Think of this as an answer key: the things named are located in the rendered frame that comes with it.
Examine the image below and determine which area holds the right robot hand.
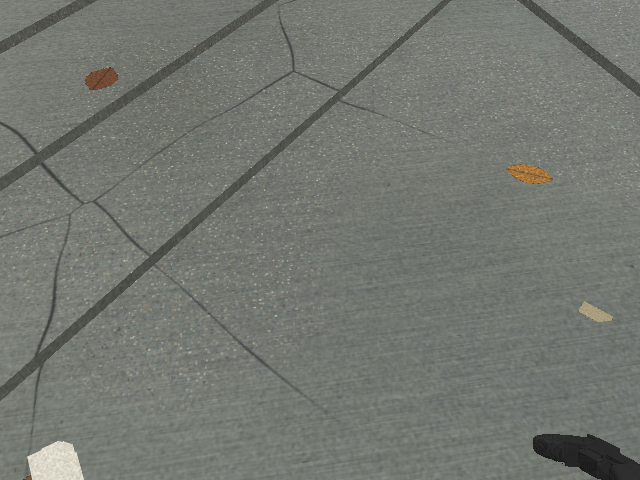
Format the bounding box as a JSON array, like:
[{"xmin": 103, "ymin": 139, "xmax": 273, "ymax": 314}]
[{"xmin": 533, "ymin": 434, "xmax": 640, "ymax": 480}]

